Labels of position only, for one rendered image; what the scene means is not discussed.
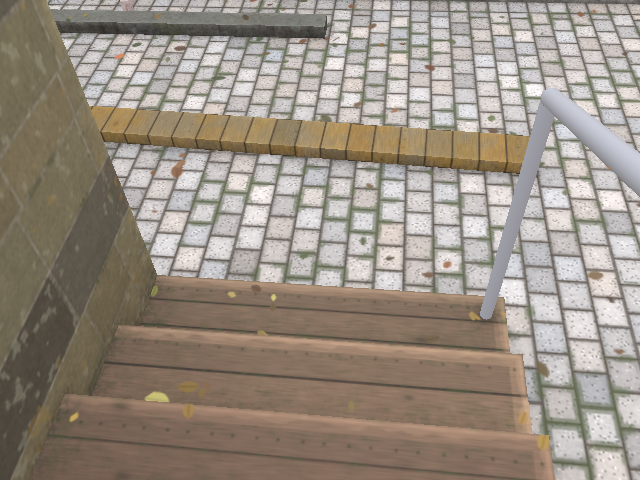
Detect stairs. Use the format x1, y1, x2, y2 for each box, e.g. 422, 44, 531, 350
30, 275, 555, 480

